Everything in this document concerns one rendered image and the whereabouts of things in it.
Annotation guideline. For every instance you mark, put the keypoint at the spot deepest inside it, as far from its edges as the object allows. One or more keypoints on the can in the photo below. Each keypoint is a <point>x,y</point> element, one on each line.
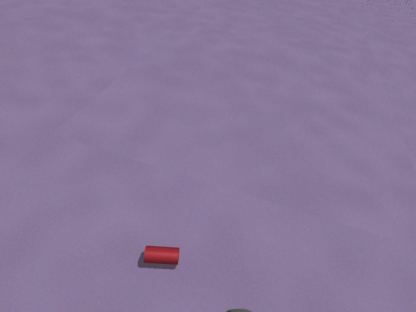
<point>161,255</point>

